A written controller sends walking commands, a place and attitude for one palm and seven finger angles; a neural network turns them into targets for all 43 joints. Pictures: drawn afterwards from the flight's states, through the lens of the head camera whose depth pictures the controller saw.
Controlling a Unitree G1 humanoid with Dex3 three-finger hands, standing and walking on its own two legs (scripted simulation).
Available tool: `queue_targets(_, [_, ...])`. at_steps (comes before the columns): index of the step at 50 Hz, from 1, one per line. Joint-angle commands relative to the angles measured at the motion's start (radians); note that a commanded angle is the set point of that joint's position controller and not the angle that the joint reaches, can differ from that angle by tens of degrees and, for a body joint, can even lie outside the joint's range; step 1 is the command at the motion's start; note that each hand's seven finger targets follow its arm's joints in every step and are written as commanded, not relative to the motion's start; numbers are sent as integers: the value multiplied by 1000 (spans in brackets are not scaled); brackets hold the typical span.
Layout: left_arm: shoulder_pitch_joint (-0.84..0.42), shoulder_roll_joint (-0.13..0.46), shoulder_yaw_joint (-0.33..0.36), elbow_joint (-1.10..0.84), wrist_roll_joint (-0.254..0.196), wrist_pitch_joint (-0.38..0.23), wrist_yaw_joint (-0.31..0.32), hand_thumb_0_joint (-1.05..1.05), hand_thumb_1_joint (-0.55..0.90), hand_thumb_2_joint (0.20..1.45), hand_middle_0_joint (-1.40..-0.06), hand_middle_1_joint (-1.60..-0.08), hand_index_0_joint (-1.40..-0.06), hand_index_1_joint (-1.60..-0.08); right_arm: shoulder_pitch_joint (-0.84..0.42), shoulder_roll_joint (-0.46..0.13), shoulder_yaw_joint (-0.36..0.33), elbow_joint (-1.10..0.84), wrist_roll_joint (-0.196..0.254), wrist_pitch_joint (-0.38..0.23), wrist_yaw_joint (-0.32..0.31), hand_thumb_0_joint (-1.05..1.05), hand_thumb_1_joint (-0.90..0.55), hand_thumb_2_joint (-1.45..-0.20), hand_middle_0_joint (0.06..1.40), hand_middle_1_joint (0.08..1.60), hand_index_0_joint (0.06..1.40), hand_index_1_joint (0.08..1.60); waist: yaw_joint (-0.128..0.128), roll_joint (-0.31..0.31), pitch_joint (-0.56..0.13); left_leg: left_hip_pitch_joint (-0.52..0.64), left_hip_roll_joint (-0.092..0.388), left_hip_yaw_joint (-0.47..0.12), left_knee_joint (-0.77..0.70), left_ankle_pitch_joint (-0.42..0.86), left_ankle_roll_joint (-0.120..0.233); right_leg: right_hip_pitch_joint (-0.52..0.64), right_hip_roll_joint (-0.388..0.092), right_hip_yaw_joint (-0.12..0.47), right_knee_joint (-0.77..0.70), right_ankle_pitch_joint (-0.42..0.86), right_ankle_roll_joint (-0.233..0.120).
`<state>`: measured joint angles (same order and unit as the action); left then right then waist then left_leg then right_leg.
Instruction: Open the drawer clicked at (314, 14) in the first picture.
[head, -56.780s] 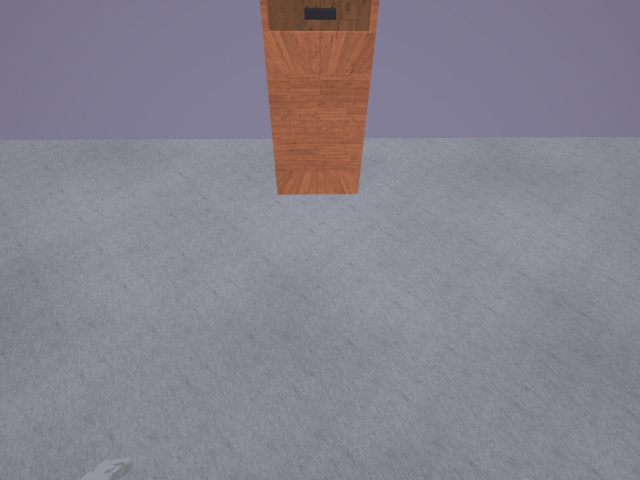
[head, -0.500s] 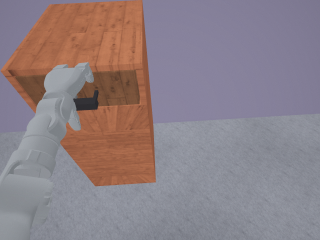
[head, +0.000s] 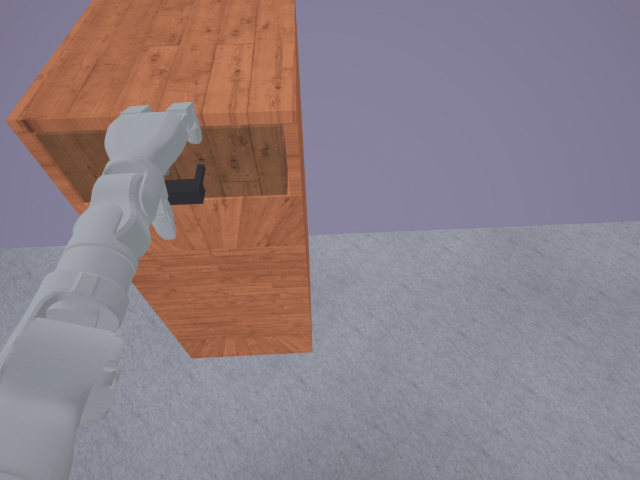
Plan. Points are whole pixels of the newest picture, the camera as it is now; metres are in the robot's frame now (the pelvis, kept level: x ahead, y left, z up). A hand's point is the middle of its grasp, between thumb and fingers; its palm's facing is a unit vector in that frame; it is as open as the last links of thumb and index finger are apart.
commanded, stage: re-aim the fingers above the handle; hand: left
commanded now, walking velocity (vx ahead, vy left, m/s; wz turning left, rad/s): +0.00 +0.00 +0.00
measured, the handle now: (170, 182) +0.52 +0.22 +0.06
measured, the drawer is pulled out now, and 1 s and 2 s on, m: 0.00 0.00 0.00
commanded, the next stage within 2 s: lower the fingers behind the handle in 0.98 s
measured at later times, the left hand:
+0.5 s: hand (159, 179) +0.47 +0.21 +0.12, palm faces +0.01 -0.04 -1.00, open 13.8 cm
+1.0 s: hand (178, 180) +0.48 +0.19 +0.11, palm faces -0.03 -0.05 -1.00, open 13.8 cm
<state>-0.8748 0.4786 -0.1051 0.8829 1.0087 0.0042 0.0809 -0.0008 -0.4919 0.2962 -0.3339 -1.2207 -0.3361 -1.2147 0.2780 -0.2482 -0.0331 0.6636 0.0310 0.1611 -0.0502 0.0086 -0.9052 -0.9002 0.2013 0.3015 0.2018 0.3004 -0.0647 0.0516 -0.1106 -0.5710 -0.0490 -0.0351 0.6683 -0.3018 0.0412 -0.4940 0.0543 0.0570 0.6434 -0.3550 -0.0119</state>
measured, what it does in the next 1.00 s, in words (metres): stands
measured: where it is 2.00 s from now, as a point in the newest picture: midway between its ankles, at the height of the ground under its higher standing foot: outside the picture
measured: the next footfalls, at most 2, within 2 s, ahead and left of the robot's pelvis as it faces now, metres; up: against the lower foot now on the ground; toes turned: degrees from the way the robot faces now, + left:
none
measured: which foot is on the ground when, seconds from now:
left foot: down 0.00-1.00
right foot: down 0.00-1.00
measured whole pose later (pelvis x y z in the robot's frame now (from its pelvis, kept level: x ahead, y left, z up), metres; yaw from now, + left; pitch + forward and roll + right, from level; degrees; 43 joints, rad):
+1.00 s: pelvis +0.01 -0.01 +0.00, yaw +0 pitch +12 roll -1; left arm -0.81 0.48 -0.09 0.84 1.00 -0.04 0.07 0.00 -0.49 0.30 -0.33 -1.21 -0.32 -1.21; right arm 0.32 -0.25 -0.05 0.67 0.03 0.16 -0.05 0.01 -0.90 -0.90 0.20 0.30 0.20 0.30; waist -0.07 0.06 -0.12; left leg -0.57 -0.04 -0.03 0.67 -0.31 0.03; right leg -0.49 0.06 0.06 0.64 -0.36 -0.02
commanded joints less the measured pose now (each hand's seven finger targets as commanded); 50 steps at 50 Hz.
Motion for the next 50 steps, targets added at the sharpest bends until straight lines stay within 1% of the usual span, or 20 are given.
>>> queue_targets(1, [-448, 287, 114, -169, 11, 22, 40, 0, -500, 300, -300, -1200, -300, -1200, 61, -151, -48, -95, -5, -15, -7, 0, -900, -900, 200, 300, 200, 300, 7, -29, -421, 303, 30, 33, -30, 419, 4, 105, 4, -59, -57, 369, -34])
queue_targets(5, [-371, 302, 134, -170, 6, 25, 38, 0, -500, 300, -300, -1200, -300, -1200, 54, -152, -47, -109, 0, -9, -8, 0, -900, -900, 200, 300, 200, 300, 21, -62, -371, 270, 29, 44, -44, 384, 11, 122, 5, -56, -69, 370, -29])
queue_targets(10, [-362, 292, 115, -240, -7, -9, 17, 0, -500, 300, -300, -1200, -300, -1200, 53, -153, -55, -114, 7, -14, -16, 0, -900, -900, 200, 300, 200, 300, 8, -47, -349, 283, 28, 45, -55, 347, 17, 121, 3, -48, -91, 351, -28])
queue_targets(11, [-388, 303, 119, -279, -10, -26, 14, 0, -500, 300, -300, -1200, -300, -1200, 55, -156, -58, -111, 5, -15, -18, 0, -900, -900, 200, 300, 200, 300, -2, -47, -374, 301, 32, 43, -53, 363, 17, 133, 1, -43, -94, 361, -28])
queue_targets(12, [-397, 299, 114, -311, -13, -39, 16, 0, -500, 300, -300, -1200, -300, -1200, 52, -152, -59, -113, 7, -19, -17, 0, -900, -900, 200, 300, 200, 300, 4, 3, -380, 319, 29, 38, -54, 364, 16, 117, 3, -42, -93, 349, -29])
queue_targets(15, [-435, 244, 70, -323, -22, -54, 21, 0, -500, 300, -300, -1200, -300, -1200, 60, -148, -64, -94, 8, -29, -17, 0, -900, -900, 200, 300, 200, 300, -22, 24, -330, 352, 32, 26, -52, 346, 12, 43, 9, -53, -99, 296, -31])
queue_targets(16, [-444, 245, 71, -327, -27, -59, 22, 0, -500, 300, -300, -1200, -300, -1200, 62, -148, -67, -89, 5, -31, -17, 0, -900, -900, 200, 300, 200, 300, -29, -5, -333, 352, 35, 22, -51, 349, 14, 50, 9, -54, -103, 291, -31])
queue_targets(19, [-471, 229, 58, -299, -24, -47, 40, 0, -500, 300, -300, -1200, -300, -1200, 61, -147, -64, -76, 8, -38, -14, 0, -900, -900, 200, 300, 200, 300, -28, 47, -322, 366, 31, 15, -56, 305, 6, 0, 11, -61, -99, 236, -35])
queue_targets(21, [-490, 242, 65, -269, -22, -34, 50, 0, -500, 300, -300, -1200, -300, -1200, 66, -153, -62, -67, 6, -40, -12, 0, -900, -900, 200, 300, 200, 300, -33, 26, -328, 357, 33, 12, -57, 304, 4, 6, 10, -63, -101, 229, -36])
queue_targets(27, [-458, 309, 119, -156, 4, 26, 64, 0, -500, 300, -300, -1200, -300, -1200, 58, -155, -48, -76, 3, -33, -10, 0, -900, -900, 200, 300, 200, 300, -2, 0, -374, 304, 28, 29, -50, 337, 4, 73, 6, -59, -77, 297, -35])
queue_targets(29, [-464, 253, 72, -136, 3, 41, 49, 0, -500, 300, -300, -1200, -300, -1200, 58, -155, -47, -81, 3, -30, -10, 0, -900, -900, 200, 300, 200, 300, -16, -25, -355, 293, 30, 35, -49, 324, 5, 62, 4, -62, -80, 297, -29])
queue_targets(31, [-454, 258, 71, -126, 5, 41, 29, 0, -500, 300, -300, -1200, -300, -1200, 62, -160, -49, -88, 3, -27, -12, 0, -900, -900, 200, 300, 200, 300, -19, -54, -367, 289, 31, 37, -47, 339, 8, 86, 2, -57, -85, 318, -28])
queue_targets(32, [-461, 258, 65, -144, 6, 37, 23, 0, -500, 300, -300, -1200, -300, -1200, 62, -158, -49, -91, 6, -25, -13, 0, -900, -900, 200, 300, 200, 300, -21, -34, -367, 300, 31, 38, -45, 340, 9, 73, 3, -54, -84, 320, -26])
queue_targets(33, [-453, 225, 43, -126, 5, 40, 16, 0, -500, 300, -300, -1200, -300, -1200, 67, -155, -49, -91, 6, -24, -13, 0, -900, -900, 200, 300, 200, 300, -23, -48, -349, 294, 30, 37, -46, 335, 9, 65, 3, -59, -85, 314, -26])
queue_targets(36, [-446, 227, 49, -119, 0, 29, -1, 0, -500, 300, -300, -1200, -300, -1200, 72, -158, -49, -86, 4, -19, -14, 0, -900, -900, 200, 300, 200, 300, -29, -68, -323, 284, 32, 38, -46, 336, 12, 66, 1, -55, -94, 324, -26])
queue_targets(37, [-437, 257, 70, -133, 1, 21, -3, 0, -500, 300, -300, -1200, -300, -1200, 70, -158, -48, -92, 6, -17, -15, 0, -900, -900, 200, 300, 200, 300, -16, -53, -337, 279, 29, 40, -47, 327, 12, 78, 1, -49, -89, 324, -26])
queue_targets(39, [-451, 183, 15, -175, -11, 4, -9, 0, -500, 300, -300, -1200, -300, -1200, 68, -148, -49, -98, 6, -19, -15, 0, -900, -900, 200, 300, 200, 300, -29, -29, -333, 303, 27, 40, -42, 337, 13, 57, 1, -52, -90, 329, -27])
queue_targets(42, [-495, 214, 35, -206, -8, -20, 0, 0, -500, 300, -300, -1200, -300, -1200, 75, -151, -53, -89, 5, -22, -14, 0, -900, -900, 200, 300, 200, 300, -37, -17, -338, 312, 31, 29, -40, 326, 11, 37, 4, -50, -87, 302, -28])
queue_targets(46, [-498, 267, 98, -285, -17, -55, 37, 0, -500, 300, -300, -1200, -300, -1200, 82, -148, -59, -88, -5, -27, -13, 0, -900, -900, 200, 300, 200, 300, -13, 18, -425, 346, 28, 28, -26, 403, 10, 79, 6, -49, -70, 357, -34])
queue_targets(50, [-455, 346, 179, -252, -1, -29, 94, 0, -500, 300, -300, -1200, -300, -1200, 67, -144, -56, -80, -3, -26, -10, 0, -900, -900, 200, 300, 200, 300, 12, 1, -417, 301, 27, 35, -31, 402, 6, 109, 8, -54, -58, 376, -32])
